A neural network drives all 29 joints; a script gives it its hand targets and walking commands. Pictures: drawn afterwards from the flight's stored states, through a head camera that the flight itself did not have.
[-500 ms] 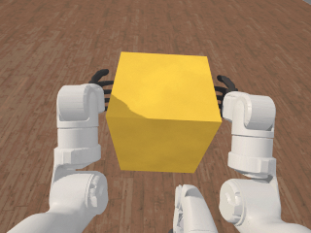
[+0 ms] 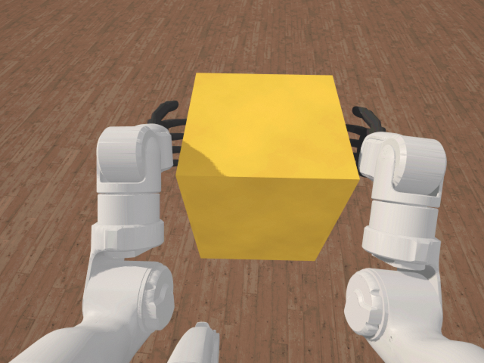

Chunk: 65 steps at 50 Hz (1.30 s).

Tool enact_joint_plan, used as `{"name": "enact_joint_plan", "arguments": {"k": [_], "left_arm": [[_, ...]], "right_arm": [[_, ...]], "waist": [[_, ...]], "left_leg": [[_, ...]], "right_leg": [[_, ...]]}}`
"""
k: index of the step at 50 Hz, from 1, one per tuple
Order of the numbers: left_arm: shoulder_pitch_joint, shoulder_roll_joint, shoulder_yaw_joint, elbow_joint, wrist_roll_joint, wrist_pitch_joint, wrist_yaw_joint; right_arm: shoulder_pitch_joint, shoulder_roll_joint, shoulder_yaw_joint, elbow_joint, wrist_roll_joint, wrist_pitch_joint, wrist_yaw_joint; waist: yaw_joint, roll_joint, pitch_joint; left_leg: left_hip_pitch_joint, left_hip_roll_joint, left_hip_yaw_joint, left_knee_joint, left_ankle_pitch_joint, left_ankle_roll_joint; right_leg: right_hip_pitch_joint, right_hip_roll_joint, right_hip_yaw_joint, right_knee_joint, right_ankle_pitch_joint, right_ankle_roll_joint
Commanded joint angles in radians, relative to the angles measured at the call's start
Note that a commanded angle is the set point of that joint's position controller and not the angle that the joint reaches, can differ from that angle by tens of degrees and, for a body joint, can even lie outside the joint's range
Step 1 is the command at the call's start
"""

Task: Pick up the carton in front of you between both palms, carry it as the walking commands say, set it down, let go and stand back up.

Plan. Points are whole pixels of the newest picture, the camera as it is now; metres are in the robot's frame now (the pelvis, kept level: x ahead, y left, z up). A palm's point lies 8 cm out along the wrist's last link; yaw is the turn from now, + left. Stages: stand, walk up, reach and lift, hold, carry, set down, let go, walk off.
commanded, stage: carry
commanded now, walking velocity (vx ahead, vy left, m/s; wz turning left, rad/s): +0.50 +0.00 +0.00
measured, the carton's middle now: (260, 175) +0.40 +0.01 +0.10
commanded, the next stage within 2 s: none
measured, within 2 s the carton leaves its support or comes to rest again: neither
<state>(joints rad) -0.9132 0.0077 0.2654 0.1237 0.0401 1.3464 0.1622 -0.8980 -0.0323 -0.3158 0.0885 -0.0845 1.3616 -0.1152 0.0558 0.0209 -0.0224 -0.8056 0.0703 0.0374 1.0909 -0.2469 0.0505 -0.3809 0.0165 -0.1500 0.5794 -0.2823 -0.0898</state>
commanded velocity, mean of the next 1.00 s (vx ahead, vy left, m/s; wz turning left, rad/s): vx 0.28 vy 0.00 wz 0.00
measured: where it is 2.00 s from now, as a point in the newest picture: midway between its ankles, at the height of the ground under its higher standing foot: (256, 287)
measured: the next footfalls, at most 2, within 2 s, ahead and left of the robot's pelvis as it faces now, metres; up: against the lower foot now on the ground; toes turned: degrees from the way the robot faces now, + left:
left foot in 0.18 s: +0.29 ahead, +0.12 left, +0.00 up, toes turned +5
right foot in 0.62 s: +0.51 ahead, -0.11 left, +0.00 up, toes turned -11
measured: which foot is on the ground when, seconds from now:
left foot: up 0.00-0.16, down 0.18-0.64, up 0.66-0.90, down 0.92-1.00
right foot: down 0.00-0.20, up 0.22-0.60, down 0.62-1.00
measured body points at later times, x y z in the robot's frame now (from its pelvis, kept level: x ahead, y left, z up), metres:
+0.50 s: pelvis +0.28 +0.03 +0.02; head +0.31 +0.04 +0.47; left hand +0.66 +0.16 +0.12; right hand +0.64 -0.14 +0.13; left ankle +0.25 +0.12 -0.73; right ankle +0.38 -0.12 -0.68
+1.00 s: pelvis +0.54 +0.00 +0.01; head +0.51 +0.01 +0.46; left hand +0.82 +0.15 +0.10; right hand +0.82 -0.15 +0.11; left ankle +0.60 +0.09 -0.73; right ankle +0.47 -0.11 -0.73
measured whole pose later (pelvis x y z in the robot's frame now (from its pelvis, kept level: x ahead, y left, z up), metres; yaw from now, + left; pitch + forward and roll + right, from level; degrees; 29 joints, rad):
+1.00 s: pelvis +0.54 +0.00 +0.01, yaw -2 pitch +2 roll +1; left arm -0.19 -0.14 0.14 -0.32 0.13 1.23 0.08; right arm -0.20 0.14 -0.11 -0.30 -0.13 1.22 -0.08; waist 0.02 -0.03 -0.13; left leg -0.34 0.02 0.18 0.45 -0.15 0.05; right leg -0.16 -0.08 -0.15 0.50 -0.36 0.03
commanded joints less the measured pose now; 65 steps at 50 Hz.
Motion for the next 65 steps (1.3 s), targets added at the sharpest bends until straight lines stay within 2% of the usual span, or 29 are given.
{"name": "enact_joint_plan", "arguments": {"k": [1, 6, 8, 9, 10, 11, 12, 14, 15, 16, 18, 22, 28, 30, 31, 32, 33, 34, 36, 39, 43, 45, 46, 47, 48, 49, 55, 59, 65], "left_arm": [[-0.701, -1.037, -0.539, -0.011, -0.408, 0.009, -0.265], [-0.672, -1.021, -0.475, 0.095, -0.363, -0.008, -0.270], [-0.693, -1.027, -0.463, 0.102, -0.365, -0.020, -0.268], [-0.698, -1.031, -0.460, 0.110, -0.368, -0.023, -0.265], [-0.694, -1.035, -0.457, 0.121, -0.370, -0.024, -0.264], [-0.713, -1.063, -0.454, 0.136, -0.373, -0.023, -0.264], [-0.723, -1.078, -0.455, 0.129, -0.372, -0.028, -0.262], [-0.712, -1.119, -0.465, 0.120, -0.392, -0.041, -0.262], [-0.699, -1.141, -0.473, 0.105, -0.403, -0.050, -0.261], [-0.696, -1.159, -0.482, 0.085, -0.410, -0.058, -0.258], [-0.694, -1.184, -0.513, 0.033, -0.421, -0.073, -0.249], [-0.575, -1.214, -0.562, -0.015, -0.410, -0.093, -0.239], [-0.396, -1.252, -0.673, -0.121, -0.395, -0.114, -0.269], [-0.309, -1.245, -0.703, -0.179, -0.380, -0.113, -0.280], [-0.227, -1.230, -0.710, -0.175, -0.365, -0.113, -0.286], [-0.159, -1.195, -0.703, -0.186, -0.339, -0.117, -0.290], [-0.097, -1.169, -0.701, -0.180, -0.306, -0.127, -0.288], [-0.048, -1.167, -0.722, -0.223, -0.305, -0.133, -0.291], [-0.031, -1.177, -0.763, -0.355, -0.312, -0.151, -0.296], [0.038, -1.153, -0.820, -0.499, -0.318, -0.165, -0.305], [0.255, -1.123, -0.838, -0.521, -0.324, -0.156, -0.330], [0.282, -1.075, -0.844, -0.520, -0.325, -0.142, -0.335], [0.294, -1.050, -0.844, -0.505, -0.321, -0.134, -0.337], [0.284, -1.029, -0.848, -0.499, -0.320, -0.121, -0.338], [0.263, -1.012, -0.858, -0.502, -0.326, -0.103, -0.339], [0.244, -0.998, -0.859, -0.497, -0.328, -0.090, -0.342], [0.250, -1.040, -0.859, -0.380, -0.336, -0.091, -0.353], [0.222, -1.071, -0.863, -0.350, -0.325, -0.135, -0.355], [0.260, -1.077, -0.851, -0.324, -0.275, -0.228, -0.355]], "right_arm": [[-0.715, 1.037, 0.590, 0.042, 0.409, 0.001, 0.186], [-0.716, 1.093, 0.549, 0.177, 0.437, -0.007, 0.220], [-0.709, 1.109, 0.528, 0.211, 0.444, -0.020, 0.227], [-0.693, 1.107, 0.510, 0.228, 0.446, -0.028, 0.228], [-0.677, 1.091, 0.489, 0.241, 0.442, -0.035, 0.226], [-0.688, 1.078, 0.472, 0.247, 0.429, -0.046, 0.222], [-0.678, 1.088, 0.468, 0.221, 0.428, -0.054, 0.221], [-0.713, 1.129, 0.487, 0.149, 0.446, -0.071, 0.225], [-0.738, 1.154, 0.504, 0.101, 0.462, -0.080, 0.226], [-0.762, 1.175, 0.517, 0.062, 0.473, -0.088, 0.226], [-0.764, 1.194, 0.545, 0.007, 0.486, -0.100, 0.225], [-0.615, 1.206, 0.590, -0.014, 0.458, -0.112, 0.226], [-0.367, 1.201, 0.670, -0.097, 0.384, -0.133, 0.235], [-0.254, 1.190, 0.709, -0.148, 0.355, -0.133, 0.231], [-0.201, 1.173, 0.733, -0.164, 0.353, -0.132, 0.233], [-0.187, 1.177, 0.764, -0.192, 0.364, -0.125, 0.240], [-0.162, 1.199, 0.782, -0.212, 0.368, -0.122, 0.250], [-0.129, 1.211, 0.810, -0.231, 0.380, -0.127, 0.260], [-0.086, 1.223, 0.857, -0.293, 0.402, -0.148, 0.271], [0.012, 1.213, 0.910, -0.402, 0.404, -0.177, 0.264], [0.181, 1.146, 0.932, -0.522, 0.368, -0.168, 0.254], [0.244, 1.109, 0.924, -0.512, 0.363, -0.148, 0.266], [0.264, 1.079, 0.916, -0.498, 0.361, -0.135, 0.273], [0.270, 1.050, 0.901, -0.472, 0.353, -0.125, 0.279], [0.275, 1.038, 0.885, -0.424, 0.338, -0.122, 0.284], [0.300, 1.042, 0.870, -0.383, 0.334, -0.119, 0.287], [0.314, 1.084, 0.852, -0.281, 0.321, -0.122, 0.288], [0.241, 1.114, 0.888, -0.292, 0.338, -0.159, 0.294], [0.236, 1.119, 0.913, -0.285, 0.324, -0.245, 0.306]], "waist": [[0.007, -0.144, -0.463], [0.011, -0.188, -0.367], [-0.052, -0.158, -0.408], [-0.087, -0.102, -0.474], [-0.104, 0.052, -0.540], [-0.103, 0.270, -0.536], [-0.105, 0.255, -0.523], [-0.104, 0.065, -0.488], [-0.095, 0.040, -0.471], [-0.087, 0.053, -0.471], [-0.085, 0.108, -0.482], [-0.075, 0.111, -0.463], [-0.083, 0.163, -0.432], [-0.066, 0.099, -0.478], [-0.047, 0.063, -0.519], [-0.028, -0.145, -0.601], [-0.019, -0.340, -0.600], [-0.019, -0.298, -0.576], [-0.029, -0.142, -0.515], [-0.039, -0.172, -0.495], [-0.045, -0.184, -0.489], [-0.053, -0.135, -0.446], [-0.053, -0.094, -0.441], [-0.049, 0.023, -0.448], [-0.050, 0.111, -0.443], [-0.051, 0.137, -0.410], [-0.056, 0.016, -0.377], [-0.055, -0.016, -0.388], [-0.054, -0.050, -0.390]], "left_leg": [[0.043, 0.010, 0.023, -0.217, 0.095, -0.019], [0.184, -0.068, 0.123, -0.509, 0.098, -0.004], [0.436, -0.101, 0.160, -0.663, 0.163, 0.009], [0.670, -0.051, 0.103, -0.658, 0.155, 0.026], [0.867, 0.158, -0.229, -0.670, 0.111, 0.079], [1.060, 0.306, -0.569, -0.732, 0.201, 0.200], [1.099, 0.322, -0.608, -0.737, 0.210, 0.235], [1.013, 0.276, -0.458, -0.727, 0.210, 0.182], [0.945, 0.262, -0.392, -0.753, 0.198, 0.149], [0.910, 0.239, -0.326, -0.780, 0.175, 0.118], [0.891, 0.222, -0.245, -0.826, 0.158, 0.112], [0.916, 0.189, -0.109, -0.865, 0.275, 0.102], [1.006, 0.127, 0.041, -0.760, 0.564, 0.039], [0.893, 0.085, 0.117, -0.557, 0.620, -0.013], [0.721, 0.074, 0.121, -0.427, 0.494, -0.056], [0.455, 0.019, 0.126, -0.198, 0.174, -0.092], [0.163, -0.089, 0.087, -0.062, -0.246, -0.107], [0.079, -0.071, 0.031, 0.036, -0.336, -0.090], [0.094, -0.001, -0.015, -0.100, -0.304, -0.073], [0.301, -0.022, 0.041, -0.398, -0.171, -0.089], [0.519, -0.044, 0.111, -0.626, 0.163, -0.086], [0.681, -0.013, 0.115, -0.779, 0.411, -0.090], [0.793, 0.066, 0.050, -0.758, 0.534, -0.080], [0.875, 0.182, -0.049, -0.672, 0.840, -0.035], [0.907, 0.233, -0.091, -0.644, 0.851, 0.035], [0.836, 0.234, -0.112, -0.679, 0.756, 0.043], [0.738, 0.118, 0.009, -0.563, 0.801, -0.004], [0.710, 0.109, 0.021, -0.532, 0.783, 0.000], [0.633, 0.091, 0.033, -0.505, 0.586, -0.003]], "right_leg": [[0.387, -0.227, 0.244, -0.186, 0.309, -0.145], [0.415, -0.202, 0.166, -0.153, 0.476, -0.080], [0.366, -0.190, 0.090, -0.014, 0.627, -0.015], [0.249, -0.164, 0.050, 0.117, 0.547, 0.033], [0.046, -0.111, 0.014, 0.361, 0.267, 0.081], [-0.276, 0.023, 0.044, 0.532, -0.114, 0.108], [-0.407, 0.011, 0.122, 0.660, -0.246, 0.083], [-0.434, -0.053, 0.164, 0.661, -0.172, 0.064], [-0.407, -0.083, 0.174, 0.605, -0.108, 0.065], [-0.367, -0.098, 0.170, 0.545, -0.066, 0.074], [-0.327, -0.100, 0.140, 0.443, -0.013, 0.101], [-0.256, -0.100, 0.072, 0.156, 0.072, 0.139], [-0.094, -0.041, -0.026, -0.165, 0.239, 0.118], [0.194, -0.021, -0.066, -0.278, 0.309, 0.096], [0.412, -0.119, 0.025, -0.244, 0.358, 0.060], [0.688, -0.347, 0.305, -0.146, 0.703, -0.024], [0.862, -0.415, 0.454, -0.146, 0.927, -0.157], [0.857, -0.433, 0.433, -0.152, 0.984, -0.167], [0.737, -0.395, 0.315, -0.184, 0.893, -0.088], [0.567, -0.317, 0.150, -0.232, 0.789, -0.041], [0.430, -0.254, 0.007, -0.176, 0.779, 0.001], [0.309, -0.206, -0.004, -0.115, 0.554, 0.059], [0.205, -0.194, 0.005, -0.085, 0.380, 0.086], [0.132, -0.149, 0.007, -0.048, 0.124, 0.126], [0.095, -0.141, 0.042, -0.079, 0.007, 0.146], [0.125, -0.146, 0.045, -0.093, -0.033, 0.151], [0.204, -0.178, 0.039, -0.098, 0.375, 0.155], [0.214, -0.176, 0.033, -0.086, 0.414, 0.155], [0.256, -0.192, 0.038, -0.062, 0.494, 0.123]]}}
